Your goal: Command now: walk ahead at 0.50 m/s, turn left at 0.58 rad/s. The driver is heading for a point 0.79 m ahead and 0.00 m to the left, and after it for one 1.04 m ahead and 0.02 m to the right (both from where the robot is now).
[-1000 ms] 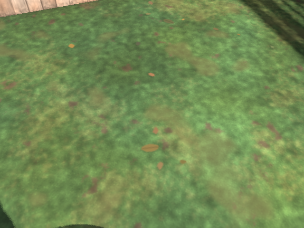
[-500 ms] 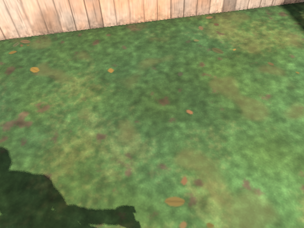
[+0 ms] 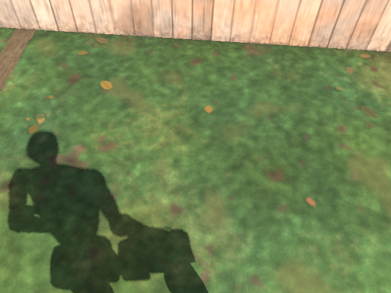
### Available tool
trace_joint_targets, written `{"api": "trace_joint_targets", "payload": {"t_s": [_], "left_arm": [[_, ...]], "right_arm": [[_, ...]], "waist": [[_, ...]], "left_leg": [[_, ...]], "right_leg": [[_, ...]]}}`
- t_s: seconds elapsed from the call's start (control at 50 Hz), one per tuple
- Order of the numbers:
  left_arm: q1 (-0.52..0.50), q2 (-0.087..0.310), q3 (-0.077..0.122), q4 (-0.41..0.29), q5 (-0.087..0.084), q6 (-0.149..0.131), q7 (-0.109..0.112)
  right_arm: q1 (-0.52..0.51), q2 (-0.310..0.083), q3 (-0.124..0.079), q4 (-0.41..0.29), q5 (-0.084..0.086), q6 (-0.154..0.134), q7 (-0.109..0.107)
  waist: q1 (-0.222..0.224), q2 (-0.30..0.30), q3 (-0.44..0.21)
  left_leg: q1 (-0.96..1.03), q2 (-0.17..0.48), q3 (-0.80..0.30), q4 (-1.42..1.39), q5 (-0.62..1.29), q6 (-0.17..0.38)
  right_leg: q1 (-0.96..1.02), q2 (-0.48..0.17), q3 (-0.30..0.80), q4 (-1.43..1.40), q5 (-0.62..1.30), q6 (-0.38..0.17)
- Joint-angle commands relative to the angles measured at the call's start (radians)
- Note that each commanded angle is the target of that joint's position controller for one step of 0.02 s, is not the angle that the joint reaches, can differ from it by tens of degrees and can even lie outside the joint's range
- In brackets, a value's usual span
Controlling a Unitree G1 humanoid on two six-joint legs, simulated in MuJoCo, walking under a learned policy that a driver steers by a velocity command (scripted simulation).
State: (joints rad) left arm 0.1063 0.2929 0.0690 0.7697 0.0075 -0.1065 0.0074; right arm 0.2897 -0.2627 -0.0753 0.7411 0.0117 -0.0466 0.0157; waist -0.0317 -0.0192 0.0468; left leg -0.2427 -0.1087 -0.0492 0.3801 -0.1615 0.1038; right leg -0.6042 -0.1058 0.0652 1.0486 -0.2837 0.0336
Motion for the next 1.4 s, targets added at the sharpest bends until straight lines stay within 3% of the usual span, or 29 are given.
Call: {"api": "trace_joint_targets", "payload": {"t_s": [0.02,0.14,0.24,0.26,0.28,0.3,0.32,0.36,0.38,0.44,0.54,0.68,0.72,0.76,0.78,0.8,0.82,0.88,1.0,1.1,1.2,1.26,1.28,1.3,1.32,1.34,1.36,1.38,1.4], "left_arm": [[-0.026,0.057,0.012,-0.070,0.009,0.004,0.004],[-0.186,0.061,0.003,-0.126,-0.015,-0.010,-0.020],[-0.037,0.120,0.032,-0.097,-0.011,-0.035,-0.030],[0.080,0.154,0.045,-0.078,0.007,-0.040,-0.025],[0.217,0.231,0.062,-0.061,0.027,-0.039,-0.020],[0.283,0.228,0.068,-0.014,0.002,-0.026,-0.033],[0.233,0.142,0.044,-0.033,-0.019,-0.021,-0.034],[0.136,0.088,0.022,-0.044,-0.004,-0.003,-0.030],[0.112,0.068,0.013,-0.041,0.002,-0.002,-0.028],[0.118,0.068,0.009,-0.021,-0.004,-0.009,-0.027],[0.165,0.134,0.023,0.013,-0.020,0.001,-0.017],[0.267,0.167,0.026,0.071,-0.038,0.030,-0.016],[0.251,0.185,0.030,0.077,-0.040,0.041,-0.012],[0.239,0.141,0.010,0.065,-0.028,0.042,-0.008],[0.293,0.050,-0.021,0.027,-0.008,0.024,-0.009],[0.303,0.061,-0.023,0.032,-0.016,0.005,-0.012],[0.243,0.139,0.000,0.018,-0.040,-0.004,-0.019],[0.161,0.119,0.005,0.010,-0.027,0.011,-0.018],[0.123,0.062,0.001,0.000,-0.028,0.054,-0.012],[-0.019,0.030,-0.013,-0.048,-0.024,0.045,-0.038],[-0.128,0.032,-0.018,-0.127,-0.026,0.047,-0.067],[-0.047,0.077,0.006,-0.140,-0.024,0.052,-0.078],[0.079,0.115,0.030,-0.114,-0.026,0.054,-0.074],[0.248,0.182,0.064,-0.075,-0.029,0.058,-0.058],[0.323,0.299,0.092,-0.066,-0.032,0.065,-0.038],[0.328,0.277,0.077,-0.091,-0.032,0.054,-0.040],[0.313,0.208,0.058,-0.087,-0.023,0.049,-0.040],[0.262,0.173,0.049,-0.091,-0.026,0.045,-0.037],[0.193,0.148,0.040,-0.104,-0.027,0.046,-0.035]], "right_arm": [[-0.031,-0.172,-0.044,-0.082,0.004,-0.020,-0.023],[0.053,-0.174,-0.047,-0.054,0.016,-0.005,-0.030],[0.042,-0.139,-0.038,-0.058,0.007,0.006,-0.037],[0.043,-0.089,-0.019,-0.067,0.000,0.001,-0.033],[0.143,-0.035,-0.002,-0.080,0.004,-0.005,-0.034],[0.220,-0.058,0.002,-0.074,0.028,-0.012,-0.035],[0.150,-0.144,-0.016,-0.066,0.032,-0.013,-0.034],[-0.019,-0.149,-0.017,-0.102,0.005,-0.014,-0.031],[-0.040,-0.136,-0.020,-0.108,-0.004,-0.016,-0.027],[-0.016,-0.084,-0.008,-0.105,0.000,-0.014,-0.019],[-0.163,-0.043,0.017,-0.143,-0.006,-0.024,-0.011],[-0.319,-0.067,0.016,-0.192,0.011,-0.036,0.016],[-0.255,-0.094,0.003,-0.178,0.007,-0.039,0.018],[0.015,-0.181,-0.039,-0.106,-0.008,-0.037,0.003],[0.138,-0.282,-0.060,-0.093,-0.028,-0.028,-0.007],[0.170,-0.245,-0.050,-0.079,-0.010,-0.023,-0.002],[0.113,-0.191,-0.029,-0.081,-0.004,-0.023,0.000],[-0.048,-0.107,-0.001,-0.092,-0.018,-0.033,0.007],[-0.045,-0.128,-0.015,-0.029,-0.031,-0.069,-0.005],[-0.010,-0.156,-0.019,0.011,-0.021,-0.064,-0.020],[0.054,-0.181,-0.031,0.061,-0.002,-0.029,-0.028],[0.028,-0.221,-0.041,0.054,0.003,-0.003,-0.044],[0.014,-0.226,-0.041,0.050,0.003,0.007,-0.050],[0.016,-0.214,-0.034,0.038,-0.001,0.006,-0.057],[0.088,-0.101,0.003,-0.011,-0.033,-0.018,-0.045],[0.069,-0.090,0.020,-0.025,-0.025,-0.061,-0.028],[-0.038,-0.158,0.000,-0.050,0.016,-0.087,-0.012],[-0.085,-0.154,0.005,-0.066,0.023,-0.100,-0.009],[-0.096,-0.148,0.003,-0.060,0.001,-0.103,-0.017]], "waist": [[0.025,0.057,-0.067],[-0.042,0.111,-0.048],[0.046,0.153,-0.098],[0.098,0.114,-0.198],[0.096,-0.087,-0.345],[0.084,-0.325,-0.379],[0.106,-0.183,-0.238],[0.093,-0.050,-0.073],[0.069,-0.052,-0.046],[0.037,-0.086,-0.055],[0.075,-0.056,-0.040],[0.116,-0.068,-0.001],[0.060,-0.074,-0.032],[-0.068,-0.025,-0.213],[-0.077,0.186,-0.357],[-0.080,0.293,-0.426],[-0.075,0.208,-0.288],[0.008,0.113,-0.089],[0.037,0.078,-0.032],[-0.016,0.061,0.010],[-0.047,0.058,0.041],[0.019,0.115,-0.046],[0.092,0.111,-0.116],[0.172,0.069,-0.205],[0.127,-0.166,-0.310],[0.127,-0.177,-0.456],[0.163,-0.100,-0.362],[0.138,-0.050,-0.242],[0.090,0.016,-0.165]], "left_leg": [[0.015,0.230,-0.216,-0.156,0.280,0.175],[0.012,0.214,-0.259,-0.097,0.086,0.114],[0.103,0.218,-0.341,0.099,0.154,0.065],[0.047,0.168,-0.284,0.284,0.163,0.031],[-0.221,0.046,-0.166,0.614,-0.078,-0.042],[-0.460,0.016,-0.123,0.841,-0.430,-0.075],[-0.551,0.068,-0.158,0.927,-0.372,-0.078],[-0.535,0.133,-0.096,0.885,-0.232,-0.073],[-0.500,0.167,-0.090,0.822,-0.188,-0.071],[-0.426,0.199,-0.042,0.708,-0.140,-0.080],[-0.398,0.207,0.006,0.396,0.077,-0.104],[-0.317,0.158,0.038,0.163,0.106,-0.077],[-0.195,0.129,0.063,0.104,0.072,-0.045],[0.226,0.175,0.014,0.103,0.102,0.025],[0.593,0.430,-0.373,0.089,0.037,0.153],[0.641,0.510,-0.664,-0.042,-0.083,0.228],[0.539,0.478,-0.564,-0.063,-0.155,0.193],[0.188,0.364,-0.271,-0.156,-0.010,0.127],[0.095,0.344,-0.033,-0.254,0.200,0.115],[0.135,0.329,0.110,-0.273,0.225,0.069],[0.334,0.387,0.157,-0.186,0.355,0.046],[0.374,0.385,0.206,0.022,0.832,0.007],[0.337,0.359,0.233,0.195,0.919,-0.016],[0.165,0.319,0.246,0.440,0.783,-0.055],[-0.275,0.174,0.237,0.822,0.081,-0.122],[-0.480,0.043,0.011,1.011,-0.436,-0.133],[-0.581,0.112,-0.065,1.033,-0.368,-0.111],[-0.587,0.155,-0.046,0.960,-0.280,-0.094],[-0.535,0.192,-0.037,0.863,-0.221,-0.096]], "right_leg": [[-0.017,0.016,-0.017,-0.181,0.156,0.034],[0.102,0.094,-0.003,-0.499,0.365,0.024],[0.299,0.107,-0.018,-0.609,0.241,-0.052],[0.501,0.021,0.048,-0.587,0.235,-0.104],[0.849,-0.185,0.374,-0.602,0.148,-0.232],[0.949,-0.309,0.746,-0.731,-0.125,-0.337],[0.854,-0.277,0.694,-0.769,-0.280,-0.306],[0.609,-0.189,0.431,-0.793,-0.126,-0.253],[0.535,-0.155,0.358,-0.813,-0.029,-0.244],[0.461,-0.111,0.237,-0.861,0.145,-0.253],[0.456,-0.092,0.096,-0.900,0.280,-0.248],[0.560,-0.139,0.073,-0.838,0.309,-0.212],[0.580,-0.139,0.055,-0.751,0.461,-0.187],[0.438,-0.052,-0.033,-0.407,0.561,-0.128],[0.065,0.080,-0.109,-0.022,0.193,-0.054],[-0.108,0.132,-0.002,0.160,-0.288,-0.046],[-0.202,0.069,0.027,0.236,-0.247,-0.053],[-0.114,-0.031,0.002,0.108,-0.038,-0.052],[-0.113,-0.018,0.058,-0.055,0.204,-0.014],[-0.070,0.010,-0.012,-0.320,0.413,-0.031],[-0.131,0.030,-0.066,-0.430,0.275,-0.079],[0.045,0.117,-0.160,-0.434,0.113,-0.133],[0.217,0.161,-0.179,-0.472,0.126,-0.162],[0.508,0.148,-0.102,-0.513,0.181,-0.208],[0.896,-0.113,0.367,-0.528,0.143,-0.364],[1.044,-0.243,0.789,-0.696,0.065,-0.481],[0.996,-0.206,0.649,-0.723,0.057,-0.418],[0.849,-0.162,0.503,-0.728,0.107,-0.376],[0.692,-0.120,0.405,-0.741,0.184,-0.343]]}}
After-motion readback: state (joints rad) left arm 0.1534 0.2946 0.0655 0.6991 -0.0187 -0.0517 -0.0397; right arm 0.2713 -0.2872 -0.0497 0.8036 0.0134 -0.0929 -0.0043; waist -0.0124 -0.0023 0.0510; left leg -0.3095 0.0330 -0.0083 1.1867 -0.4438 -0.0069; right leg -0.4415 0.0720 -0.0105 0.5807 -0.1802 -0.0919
